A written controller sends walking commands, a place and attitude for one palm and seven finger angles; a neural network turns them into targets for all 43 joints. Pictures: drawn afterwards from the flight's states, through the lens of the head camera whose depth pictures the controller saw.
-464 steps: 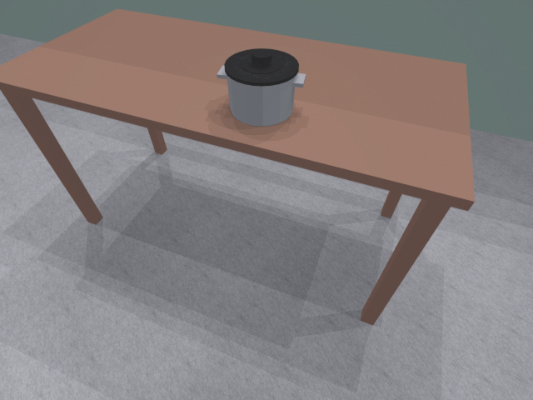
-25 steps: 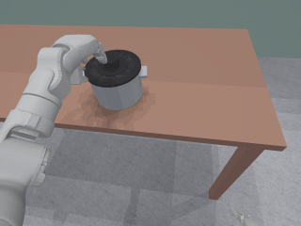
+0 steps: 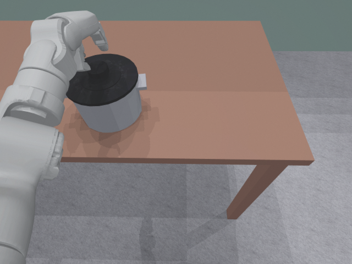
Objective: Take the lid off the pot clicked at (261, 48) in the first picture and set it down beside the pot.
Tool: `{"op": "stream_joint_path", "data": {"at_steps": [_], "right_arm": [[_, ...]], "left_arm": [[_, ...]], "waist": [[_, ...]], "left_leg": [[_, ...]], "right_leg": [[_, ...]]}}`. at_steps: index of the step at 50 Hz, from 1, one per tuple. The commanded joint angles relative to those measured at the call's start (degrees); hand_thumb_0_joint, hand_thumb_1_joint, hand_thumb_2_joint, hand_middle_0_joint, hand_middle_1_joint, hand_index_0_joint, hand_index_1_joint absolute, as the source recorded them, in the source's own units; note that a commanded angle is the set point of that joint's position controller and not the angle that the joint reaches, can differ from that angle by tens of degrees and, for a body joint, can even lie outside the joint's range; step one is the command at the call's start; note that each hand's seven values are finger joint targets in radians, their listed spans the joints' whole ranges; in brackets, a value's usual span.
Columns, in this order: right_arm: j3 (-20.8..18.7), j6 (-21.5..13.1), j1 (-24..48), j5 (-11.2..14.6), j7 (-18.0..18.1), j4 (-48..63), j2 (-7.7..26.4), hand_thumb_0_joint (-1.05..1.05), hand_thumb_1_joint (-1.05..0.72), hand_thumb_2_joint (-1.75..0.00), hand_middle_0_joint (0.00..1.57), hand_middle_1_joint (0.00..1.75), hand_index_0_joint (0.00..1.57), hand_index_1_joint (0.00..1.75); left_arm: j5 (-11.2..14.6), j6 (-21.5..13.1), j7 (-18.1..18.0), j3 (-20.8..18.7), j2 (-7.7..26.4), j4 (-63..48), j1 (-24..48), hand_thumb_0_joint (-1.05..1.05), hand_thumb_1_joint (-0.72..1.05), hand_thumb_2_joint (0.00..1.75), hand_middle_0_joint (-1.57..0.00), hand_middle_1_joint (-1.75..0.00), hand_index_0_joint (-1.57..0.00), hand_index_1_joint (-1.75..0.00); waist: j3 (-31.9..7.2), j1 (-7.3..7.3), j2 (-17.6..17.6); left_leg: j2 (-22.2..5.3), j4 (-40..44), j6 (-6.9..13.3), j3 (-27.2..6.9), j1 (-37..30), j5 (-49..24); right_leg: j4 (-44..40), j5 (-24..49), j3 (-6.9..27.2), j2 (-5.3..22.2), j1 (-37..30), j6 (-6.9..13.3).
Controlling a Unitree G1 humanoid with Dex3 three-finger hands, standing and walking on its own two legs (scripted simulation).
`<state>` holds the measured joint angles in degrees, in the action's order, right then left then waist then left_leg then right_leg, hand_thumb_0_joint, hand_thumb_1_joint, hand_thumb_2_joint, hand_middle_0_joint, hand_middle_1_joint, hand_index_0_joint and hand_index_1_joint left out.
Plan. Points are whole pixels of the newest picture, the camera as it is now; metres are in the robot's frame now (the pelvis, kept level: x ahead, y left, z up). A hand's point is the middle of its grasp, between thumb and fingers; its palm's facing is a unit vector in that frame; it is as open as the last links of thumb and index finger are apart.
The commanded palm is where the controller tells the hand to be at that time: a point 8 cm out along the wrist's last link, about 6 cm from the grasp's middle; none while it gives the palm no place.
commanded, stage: move the open hand above the knob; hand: left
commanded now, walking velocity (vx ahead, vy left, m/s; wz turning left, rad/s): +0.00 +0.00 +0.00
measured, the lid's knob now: (97, 69) +0.55 +0.15 +0.13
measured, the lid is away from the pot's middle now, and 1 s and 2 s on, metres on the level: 0.00 0.00 0.00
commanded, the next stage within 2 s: lower the open fingers around the knob in 0.86 s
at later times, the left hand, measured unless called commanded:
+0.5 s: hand (85, 54) +0.51 +0.14 +0.20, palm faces -0.31 -0.02 -0.95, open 10.1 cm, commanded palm +0.52 +0.14 +0.26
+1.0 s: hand (91, 50) +0.53 +0.14 +0.20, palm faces -0.32 -0.03 -0.95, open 10.1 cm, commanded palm +0.52 +0.14 +0.26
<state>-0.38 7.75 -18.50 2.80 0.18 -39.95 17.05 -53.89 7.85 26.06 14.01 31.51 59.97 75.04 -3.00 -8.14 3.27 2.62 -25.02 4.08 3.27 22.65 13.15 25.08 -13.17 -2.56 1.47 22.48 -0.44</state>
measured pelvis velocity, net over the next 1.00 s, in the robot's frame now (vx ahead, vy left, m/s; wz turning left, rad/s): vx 0.00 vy -0.01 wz -0.01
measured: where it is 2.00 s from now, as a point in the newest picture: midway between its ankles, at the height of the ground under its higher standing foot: outside the picture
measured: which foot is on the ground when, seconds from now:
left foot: down 0.00-1.00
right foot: down 0.00-1.00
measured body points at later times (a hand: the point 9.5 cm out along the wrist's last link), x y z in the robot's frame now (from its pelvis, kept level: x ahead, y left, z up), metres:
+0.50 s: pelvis +0.00 +0.00 +0.00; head +0.06 -0.02 +0.44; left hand +0.52 +0.14 +0.25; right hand +0.04 -0.27 -0.14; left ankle -0.02 +0.07 -0.74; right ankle -0.02 -0.13 -0.74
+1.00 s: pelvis +0.00 -0.01 +0.00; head +0.07 -0.02 +0.44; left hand +0.54 +0.13 +0.25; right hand +0.00 -0.28 -0.14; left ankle -0.02 +0.07 -0.74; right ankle -0.02 -0.13 -0.74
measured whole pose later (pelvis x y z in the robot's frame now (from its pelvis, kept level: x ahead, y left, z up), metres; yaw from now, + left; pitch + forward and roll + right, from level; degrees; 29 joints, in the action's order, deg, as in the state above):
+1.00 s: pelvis +0.00 -0.01 +0.00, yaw -1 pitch +13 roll +0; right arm -0.2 7.4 -20.4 2.8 0.8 -41.7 16.9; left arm -55.3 9.3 25.5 14.5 30.7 65.7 78.9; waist -4.7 -9.2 3.2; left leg 2.0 -25.9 3.6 3.6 24.8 13.8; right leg 25.9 -13.6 -2.1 0.8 24.8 0.0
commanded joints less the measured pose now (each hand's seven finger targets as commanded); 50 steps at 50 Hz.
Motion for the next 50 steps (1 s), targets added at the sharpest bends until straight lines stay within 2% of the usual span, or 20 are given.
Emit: {"op": "stream_joint_path", "data": {"at_steps": [1, 2, 4, 9, 11, 12, 16, 17, 20, 21, 24, 31, 33, 36, 38, 43, 45, 47, 49, 50], "right_arm": [[-3.39, -1.47, -4.75, -0.17, 0.28, 4.24, 8.94, 0.00, -0.90, -0.90, 0.20, 0.30, 0.20, 0.30], [-3.26, -1.58, -4.24, -0.45, 0.13, 4.55, 8.81, 0.00, -0.90, -0.90, 0.20, 0.30, 0.20, 0.30], [-3.28, -1.44, -4.00, -0.40, 0.08, 4.82, 8.34, 0.00, -0.90, -0.90, 0.20, 0.30, 0.20, 0.30], [-3.43, -1.49, -3.85, -0.44, -0.10, 5.23, 8.04, 0.00, -0.90, -0.90, 0.20, 0.30, 0.20, 0.30], [-3.44, -1.28, -4.07, -0.01, -0.01, 5.07, 8.42, 0.00, -0.90, -0.90, 0.20, 0.30, 0.20, 0.30], [-3.27, -1.36, -3.60, -0.20, -0.09, 4.99, 8.10, 0.00, -0.90, -0.90, 0.20, 0.30, 0.20, 0.30], [-3.55, -1.49, -3.23, -0.01, 0.00, 4.73, 8.05, 0.00, -0.90, -0.90, 0.20, 0.30, 0.20, 0.30], [-3.38, -1.54, -3.65, -0.34, 0.00, 4.23, 7.97, 0.00, -0.90, -0.90, 0.20, 0.30, 0.20, 0.30], [-2.80, -1.40, -2.86, 0.19, 0.48, 4.16, 8.15, 0.00, -0.90, -0.90, 0.20, 0.30, 0.20, 0.30], [-2.90, -1.20, -2.84, 0.33, 0.46, 4.01, 8.26, 0.00, -0.90, -0.90, 0.20, 0.30, 0.20, 0.30], [-2.57, -1.40, -3.13, -0.02, 0.68, 3.69, 8.42, 0.00, -0.90, -0.90, 0.20, 0.30, 0.20, 0.30], [-2.62, -1.53, -2.89, 0.33, 1.00, 3.74, 8.62, 0.00, -0.90, -0.90, 0.20, 0.30, 0.20, 0.30], [-2.52, -1.66, -3.52, 0.10, 1.19, 3.35, 8.69, 0.00, -0.90, -0.90, 0.20, 0.30, 0.20, 0.30], [-2.68, -1.78, -3.93, 0.53, 1.40, 2.87, 8.82, 0.00, -0.90, -0.90, 0.20, 0.30, 0.20, 0.30], [-2.75, -2.18, -4.44, -0.25, 1.29, 3.09, 8.68, 0.00, -0.90, -0.90, 0.20, 0.30, 0.20, 0.30], [-2.76, -1.98, -4.89, -0.19, 1.15, 2.83, 8.71, 0.00, -0.90, -0.90, 0.20, 0.30, 0.20, 0.30], [-2.81, -1.94, -5.04, -0.16, 1.07, 2.85, 8.54, 0.00, -0.90, -0.90, 0.20, 0.30, 0.20, 0.30], [-2.81, -1.64, -4.82, -0.19, 0.93, 3.23, 8.85, 0.00, -0.90, -0.90, 0.20, 0.30, 0.20, 0.30], [-2.65, -2.12, -4.43, 0.23, 0.68, 2.51, 8.48, 0.00, -0.90, -0.90, 0.20, 0.30, 0.20, 0.30], [-2.71, -2.45, -5.25, 0.30, 0.51, 2.10, 8.73, 0.00, -0.90, -0.90, 0.20, 0.30, 0.20, 0.30]], "left_arm": [[-0.42, -0.07, -2.03, -4.32, 12.60, -8.11, 30.60, 0.00, -0.32, 1.49, -0.84, -0.08, -0.84, -0.08], [-1.43, -0.36, -2.10, -7.48, 16.58, -9.41, 31.06, 0.00, -0.32, 1.49, -0.84, -0.08, -0.84, -0.08], [-1.62, -0.56, -1.73, -4.82, 13.54, -8.90, 30.79, 0.00, -0.32, 1.49, -0.84, -0.08, -0.84, -0.08], [-1.68, -1.13, -1.86, -5.83, 14.86, -13.23, 33.03, 0.00, -0.32, 1.49, -0.84, -0.08, -0.84, -0.08], [-0.28, -0.78, -1.64, -3.75, 12.14, -11.56, 30.81, 0.00, -0.32, 1.49, -0.84, -0.08, -0.84, -0.08], [-0.98, -0.78, -1.65, -5.07, 13.54, -12.36, 31.95, 0.00, -0.32, 1.49, -0.84, -0.08, -0.84, -0.08], [0.48, -0.50, -1.43, -0.96, 7.81, -13.46, 34.16, 0.00, -0.32, 1.49, -0.84, -0.08, -0.84, -0.08], [-0.31, -0.48, -1.59, -3.20, 10.69, -12.87, 34.55, 0.00, -0.32, 1.49, -0.84, -0.08, -0.84, -0.08], [-0.45, 0.09, -1.82, -3.04, 11.17, -9.41, 34.88, 0.00, -0.32, 1.49, -0.84, -0.08, -0.84, -0.08], [0.35, 0.37, -1.91, 0.40, 6.63, -8.91, 34.42, 0.00, -0.32, 1.49, -0.84, -0.08, -0.84, -0.08], [-0.99, 0.84, -2.47, -3.99, 12.23, -7.24, 35.48, 0.00, -0.32, 1.49, -0.84, -0.08, -0.84, -0.08], [-0.68, 1.50, -2.45, 0.49, 6.91, -6.10, 37.00, 0.00, -0.32, 1.49, -0.84, -0.08, -0.84, -0.08], [-1.58, 1.51, -2.44, -2.84, 11.24, -5.08, 37.65, 0.00, -0.32, 1.49, -0.84, -0.08, -0.84, -0.08], [-0.49, 1.62, -2.23, 1.61, 5.78, -5.18, 38.38, 0.00, -0.32, 1.49, -0.84, -0.08, -0.84, -0.08], [-1.97, 0.80, -2.80, -3.10, 11.76, -7.79, 40.55, 0.00, -0.32, 1.49, -0.84, -0.08, -0.84, -0.08], [-2.48, 1.12, -2.96, -3.55, 12.13, -5.71, 37.82, 0.00, -0.32, 1.49, -0.84, -0.08, -0.84, -0.08], [-2.64, 1.48, -2.67, -2.22, 10.14, -3.61, 35.49, 0.00, -0.32, 1.49, -0.84, -0.08, -0.84, -0.08], [-2.23, 1.04, -2.60, -4.36, 13.09, -6.74, 35.86, 0.00, -0.32, 1.49, -0.84, -0.08, -0.84, -0.08], [-2.23, 3.81, -1.68, -1.25, 8.86, -0.53, 36.77, 0.00, -0.32, 1.49, -0.84, -0.08, -0.84, -0.08], [-1.67, 4.98, -1.11, -0.88, 8.44, -0.75, 36.78, 0.00, -0.32, 1.49, -0.84, -0.08, -0.84, -0.08]], "waist": [[-27.25, -0.27, -1.99], [-29.24, 0.56, -3.06], [-28.09, 0.26, -2.38], [-29.18, 0.47, -0.22], [-26.76, 0.05, 0.36], [-27.59, 0.36, -1.33], [-26.01, -0.84, 1.00], [-27.31, -0.64, -0.28], [-25.36, -0.80, -3.30], [-24.24, -1.44, -1.72], [-25.62, -0.90, -3.87], [-25.36, -1.79, -1.61], [-26.75, -1.55, -3.19], [-25.32, -2.36, -2.41], [-29.59, -1.47, -0.34], [-28.13, -1.04, -1.87], [-26.42, -1.18, -2.17], [-28.78, -0.53, -1.86], [-25.95, -0.94, -0.10], [-24.94, -1.26, -2.08]], "left_leg": [[-0.38, -2.92, 0.25, -6.08, -19.05, -32.16], [-0.48, -2.97, 0.31, -6.19, -19.03, -32.29], [-0.44, -2.83, 0.38, -5.92, -19.18, -32.53], [-1.01, -3.04, 0.27, -6.83, -22.22, -34.22], [-0.94, -2.98, 0.11, -6.60, -21.26, -33.35], [-1.05, -2.85, 0.16, -6.77, -21.18, -31.50], [-1.09, -3.35, 0.01, -6.96, -23.09, -31.19], [-1.01, -3.20, -0.04, -7.04, -22.65, -29.09], [-0.46, -2.01, 0.16, -6.07, -18.62, -23.23], [-0.62, -2.61, -0.03, -6.26, -19.13, -25.52], [-0.30, -2.28, 0.10, -6.02, -17.64, -22.52], [-0.56, -3.02, -0.10, -6.27, -18.51, -23.92], [-0.42, -2.80, 0.10, -6.04, -18.12, -22.65], [-0.55, -2.95, 0.10, -5.91, -17.72, -22.94], [-0.48, -3.29, 0.02, -6.40, -19.95, -25.23], [-0.55, -3.07, 0.05, -6.10, -18.36, -27.16], [-0.35, -3.16, 0.20, -5.77, -17.81, -25.90], [-0.44, -3.18, 0.20, -5.90, -18.21, -27.84], [0.21, -2.90, 0.35, -6.13, -18.04, -26.63], [0.12, -2.46, 0.34, -6.00, -17.44, -24.88]], "right_leg": [[-0.25, 24.35, 1.15, -2.87, -5.16, 2.23], [0.29, 24.60, 1.59, -2.99, -6.47, 1.96], [0.09, 23.75, 1.34, -3.03, -5.14, 1.92], [0.00, 21.66, 1.24, -3.12, -3.47, 2.00], [-0.52, 21.37, 0.88, -2.91, -2.61, 2.21], [-0.24, 20.23, 0.94, -3.01, -2.77, 1.98], [-0.47, 18.52, 0.57, -2.92, 1.00, 2.31], [-0.26, 17.80, 0.58, -3.04, 0.12, 2.11], [-0.29, 17.38, 0.62, -2.82, -1.59, 2.26], [-0.25, 17.88, 0.46, -2.68, 0.39, 2.46], [-0.03, 17.76, 0.74, -2.84, -2.02, 2.33], [0.01, 17.47, 0.65, -2.68, 0.28, 2.42], [0.06, 17.57, 0.93, -2.87, -1.22, 2.18], [-0.18, 17.83, 0.68, -2.71, 0.17, 2.28], [0.31, 18.50, 1.26, -2.93, -1.12, 2.33], [0.25, 20.30, 1.20, -3.06, -2.13, 2.32], [-0.03, 19.52, 0.97, -3.18, -1.40, 2.28], [0.17, 21.34, 1.44, -3.03, -3.47, 2.18], [0.43, 20.53, 1.02, -3.18, -1.55, 2.36], [-0.04, 20.22, 0.56, -3.23, -1.64, 2.17]]}}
